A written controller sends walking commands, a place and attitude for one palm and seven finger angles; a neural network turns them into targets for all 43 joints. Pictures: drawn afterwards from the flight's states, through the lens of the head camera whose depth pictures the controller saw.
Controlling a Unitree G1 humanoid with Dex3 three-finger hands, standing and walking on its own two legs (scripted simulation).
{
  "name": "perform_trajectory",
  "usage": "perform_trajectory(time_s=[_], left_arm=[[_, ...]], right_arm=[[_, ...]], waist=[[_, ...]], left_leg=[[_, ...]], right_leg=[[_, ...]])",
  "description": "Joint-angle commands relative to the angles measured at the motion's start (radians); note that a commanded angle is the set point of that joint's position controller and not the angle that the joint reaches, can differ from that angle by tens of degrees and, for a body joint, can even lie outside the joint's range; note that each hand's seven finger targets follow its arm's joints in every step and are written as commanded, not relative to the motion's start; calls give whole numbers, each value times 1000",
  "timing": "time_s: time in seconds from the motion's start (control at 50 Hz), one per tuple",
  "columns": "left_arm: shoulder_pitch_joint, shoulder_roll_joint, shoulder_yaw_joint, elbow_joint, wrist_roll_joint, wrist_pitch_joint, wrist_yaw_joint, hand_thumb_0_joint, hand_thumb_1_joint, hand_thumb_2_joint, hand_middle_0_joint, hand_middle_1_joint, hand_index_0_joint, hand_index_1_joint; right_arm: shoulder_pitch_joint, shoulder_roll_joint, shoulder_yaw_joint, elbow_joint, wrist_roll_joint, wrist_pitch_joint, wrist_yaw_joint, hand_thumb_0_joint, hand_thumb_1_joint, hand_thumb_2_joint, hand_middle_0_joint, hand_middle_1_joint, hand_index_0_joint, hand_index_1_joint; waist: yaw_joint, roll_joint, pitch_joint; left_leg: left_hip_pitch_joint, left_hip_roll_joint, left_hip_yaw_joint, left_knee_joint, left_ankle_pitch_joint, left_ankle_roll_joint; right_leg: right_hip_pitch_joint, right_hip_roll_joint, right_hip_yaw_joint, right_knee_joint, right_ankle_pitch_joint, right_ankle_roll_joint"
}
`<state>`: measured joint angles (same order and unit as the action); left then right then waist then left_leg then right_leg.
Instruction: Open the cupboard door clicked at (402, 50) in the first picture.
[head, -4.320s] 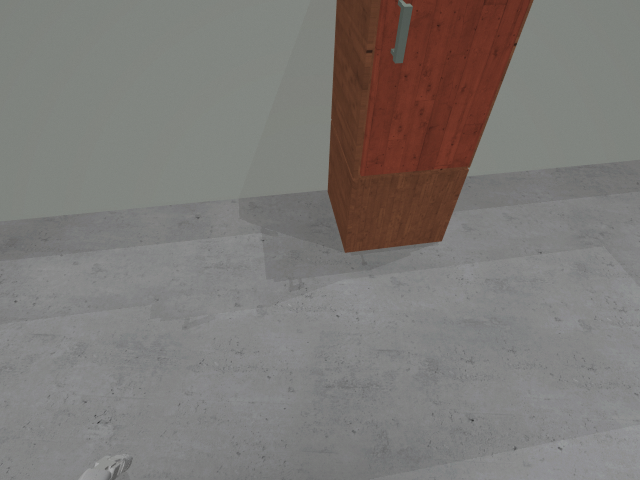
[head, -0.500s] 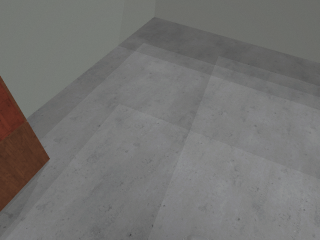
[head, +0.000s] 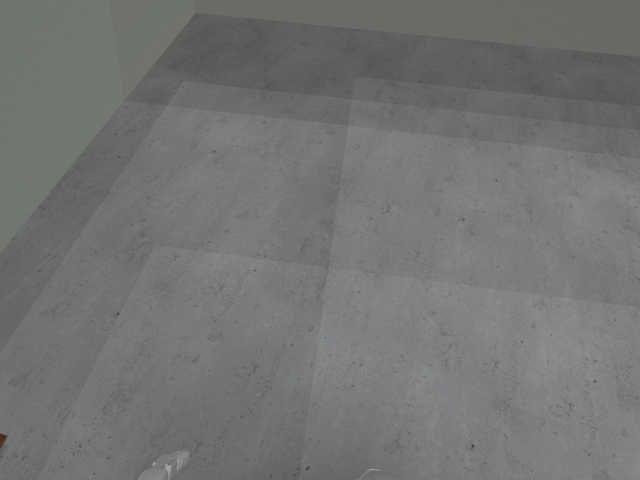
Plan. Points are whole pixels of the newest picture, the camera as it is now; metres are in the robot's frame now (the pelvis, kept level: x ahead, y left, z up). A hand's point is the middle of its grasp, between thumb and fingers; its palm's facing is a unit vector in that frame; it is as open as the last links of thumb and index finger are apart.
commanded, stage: turn to face it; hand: left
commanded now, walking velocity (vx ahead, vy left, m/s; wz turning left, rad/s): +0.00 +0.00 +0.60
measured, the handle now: out of the picture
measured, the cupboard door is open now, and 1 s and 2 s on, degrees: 0 0 0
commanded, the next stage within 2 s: none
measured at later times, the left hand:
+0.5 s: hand (133, 465) +0.16 +0.27 -0.16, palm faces +0.22 -0.96 -0.19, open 7.4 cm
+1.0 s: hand out of the picture +0.11 +0.19 -0.12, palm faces +0.48 -0.83 -0.29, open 7.4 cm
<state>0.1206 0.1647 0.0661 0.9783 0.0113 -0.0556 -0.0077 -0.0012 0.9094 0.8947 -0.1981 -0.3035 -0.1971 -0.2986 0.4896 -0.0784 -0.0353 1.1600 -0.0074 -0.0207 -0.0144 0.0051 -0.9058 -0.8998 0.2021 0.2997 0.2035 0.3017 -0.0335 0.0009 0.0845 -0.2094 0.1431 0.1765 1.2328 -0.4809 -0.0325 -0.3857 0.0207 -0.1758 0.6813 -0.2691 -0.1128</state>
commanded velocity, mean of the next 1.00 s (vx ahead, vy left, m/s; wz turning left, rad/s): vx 0.00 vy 0.00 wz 0.60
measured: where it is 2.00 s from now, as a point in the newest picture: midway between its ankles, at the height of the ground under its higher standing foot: outside the picture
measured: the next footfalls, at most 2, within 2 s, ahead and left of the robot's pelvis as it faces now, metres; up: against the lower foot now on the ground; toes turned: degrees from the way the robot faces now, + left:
left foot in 0.32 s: +0.23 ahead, +0.16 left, +0.00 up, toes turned +14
right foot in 0.82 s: +0.21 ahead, -0.10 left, +0.00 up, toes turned +20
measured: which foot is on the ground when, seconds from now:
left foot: up 0.00-0.30, down 0.32-0.82, up 0.84-1.00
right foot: down 0.00-0.32, up 0.34-0.80, down 0.82-1.00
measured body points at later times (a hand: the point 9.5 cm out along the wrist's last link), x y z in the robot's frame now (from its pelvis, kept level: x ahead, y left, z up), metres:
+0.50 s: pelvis +0.12 +0.06 +0.01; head +0.16 +0.09 +0.46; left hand +0.15 +0.32 -0.14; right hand +0.24 -0.16 -0.12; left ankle +0.19 +0.15 -0.71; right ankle +0.11 -0.10 -0.63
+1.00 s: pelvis +0.13 -0.02 +0.03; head +0.17 -0.04 +0.48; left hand +0.09 +0.24 -0.09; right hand +0.31 -0.23 -0.13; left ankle +0.08 +0.12 -0.62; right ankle +0.17 -0.11 -0.71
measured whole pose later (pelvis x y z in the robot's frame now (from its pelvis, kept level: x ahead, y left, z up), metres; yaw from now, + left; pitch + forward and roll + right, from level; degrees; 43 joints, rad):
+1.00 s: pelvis +0.13 -0.02 +0.03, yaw +29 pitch +0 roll +3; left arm 0.22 0.17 0.04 0.90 0.02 0.02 0.03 0.00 0.90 0.89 -0.20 -0.30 -0.20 -0.30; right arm 0.22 -0.27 -0.11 0.92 -0.03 0.08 0.03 0.00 -0.91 -0.90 0.20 0.30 0.20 0.30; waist -0.04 0.03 0.05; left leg -0.58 0.00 -0.01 1.15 -0.33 -0.07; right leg -0.19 -0.09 -0.14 0.49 -0.28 -0.01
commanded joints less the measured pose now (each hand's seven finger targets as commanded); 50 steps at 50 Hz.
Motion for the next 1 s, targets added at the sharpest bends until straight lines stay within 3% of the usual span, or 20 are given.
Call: perform_trajectory(time_s=[0.0,0.08,0.18,0.22,0.26,0.28,0.3,0.32,0.34,0.4,0.46,0.66,0.74,0.76,0.78,0.8,0.82,0.88,0.92,0.98], left_arm=[[169,128,21,19,-1,-6,33,0,900,900,-200,-300,-200,-300],[65,87,-2,-5,11,-18,37,0,900,900,-200,-300,-200,-300],[102,116,2,10,11,1,31,0,900,900,-200,-300,-200,-300],[118,143,13,3,11,14,34,0,900,900,-200,-300,-200,-300],[128,155,19,-3,9,28,38,0,900,900,-200,-300,-200,-300],[135,149,23,-17,3,34,37,0,900,900,-200,-300,-200,-300],[174,100,19,-42,-13,40,35,0,900,900,-200,-300,-200,-300],[154,106,10,-70,-9,46,39,0,900,900,-200,-300,-200,-300],[117,115,13,-73,-1,55,42,0,900,900,-200,-300,-200,-300],[59,117,28,-80,8,59,30,0,900,900,-200,-300,-200,-300],[101,109,30,-72,5,71,25,0,900,900,-200,-300,-200,-300],[41,107,29,-144,1,79,32,0,900,900,-200,-300,-200,-300],[168,130,36,-122,-9,78,35,0,900,900,-200,-300,-200,-300],[224,160,43,-113,-5,74,38,0,900,900,-200,-300,-200,-300],[253,241,59,-117,12,67,46,0,900,900,-200,-300,-200,-300],[169,319,61,-152,21,70,50,0,900,900,-200,-300,-200,-300],[66,287,45,-184,11,72,55,0,900,900,-200,-300,-200,-300],[-50,191,20,-200,8,51,48,0,900,900,-200,-300,-200,-300],[20,178,15,-181,8,41,44,0,900,900,-200,-300,-200,-300],[120,195,18,-149,10,43,43,0,900,900,-200,-300,-200,-300]], right_arm=[[-104,-95,-21,-142,-13,-18,-11,0,-900,-900,200,300,200,300],[24,-42,-5,-108,-8,24,-6,0,-900,-900,200,300,200,300],[-153,-87,-7,-169,-8,10,13,0,-900,-900,200,300,200,300],[-218,-121,-14,-197,-12,10,19,0,-900,-900,200,300,200,300],[-181,-172,-30,-201,-18,12,24,0,-900,-900,200,300,200,300],[-110,-229,-46,-194,-24,10,24,0,-900,-900,200,300,200,300],[-56,-327,-64,-203,-32,5,19,0,-900,-900,200,300,200,300],[-41,-354,-62,-196,-21,13,12,0,-900,-900,200,300,200,300],[-90,-328,-60,-197,-20,17,5,0,-900,-900,200,300,200,300],[-214,-284,-51,-250,-19,14,-3,0,-900,-900,200,300,200,300],[-255,-285,-56,-274,-14,13,-1,0,-900,-900,200,300,200,300],[-236,-326,-92,-288,-22,41,11,0,-900,-900,200,300,200,300],[-296,-330,-103,-314,-20,57,18,0,-900,-900,200,300,200,300],[-325,-312,-103,-326,-15,63,21,0,-900,-900,200,300,200,300],[-321,-244,-96,-343,-7,70,25,0,-900,-900,200,300,200,300],[-325,-207,-92,-367,-13,65,23,0,-900,-900,200,300,200,300],[-335,-273,-100,-363,-25,66,27,0,-900,-900,200,300,200,300],[-255,-248,-94,-302,-24,83,43,0,-900,-900,200,300,200,300],[-245,-229,-86,-294,-18,79,46,0,-900,-900,200,300,200,300],[-318,-229,-79,-312,-16,81,47,0,-900,-900,200,300,200,300]], waist=[[44,16,-35],[-61,-70,-48],[9,-162,-38],[30,-158,-36],[8,-69,-70],[-26,80,-124],[-29,354,-181],[-36,365,-210],[-23,270,-186],[4,167,-121],[22,125,-170],[-10,166,-158],[43,186,-177],[74,149,-171],[90,-77,-157],[86,-335,-83],[46,-194,-42],[-34,-152,19],[-13,-146,-25],[40,-172,-49]], left_leg=[[-341,47,-156,137,103,-6],[-188,23,-129,-165,169,-23],[-198,-22,-78,-441,289,-22],[-193,-34,-64,-513,292,-17],[-87,-52,-73,-630,369,-5],[33,-13,-149,-704,619,23],[164,213,-461,-768,1014,151],[124,306,-572,-847,1033,251],[100,268,-557,-886,790,253],[-9,164,-468,-909,546,190],[-24,105,-408,-934,443,171],[-29,76,-558,-938,316,202],[-147,-1,-553,-924,264,139],[-251,-47,-521,-872,193,94],[-441,-160,-388,-635,40,19],[-552,-245,-225,-322,-46,-33],[-460,-166,-280,-172,-20,-10],[-402,-123,-219,-13,130,-26],[-425,-129,-186,-28,159,-43],[-425,-110,-159,-107,136,-60]], right_leg=[[154,-364,376,-386,472,-121],[3,-259,85,-374,557,-37],[137,-261,50,-317,512,-1],[195,-288,48,-260,507,18],[205,-291,24,-109,452,53],[141,-244,-10,61,316,96],[-47,-111,-41,298,-137,169],[-54,-67,64,495,-454,173],[-111,-94,133,553,-383,164],[-160,-129,171,546,-204,176],[-110,-117,163,476,-130,183],[-37,-60,164,155,-189,183],[199,-16,128,-120,-99,158],[323,-45,142,-272,-35,142],[422,-264,360,-454,-201,68],[293,-522,625,-552,-306,-32],[92,-525,527,-548,-261,-31],[52,-345,264,-442,34,28],[185,-310,163,-374,220,34],[287,-335,148,-353,306,22]])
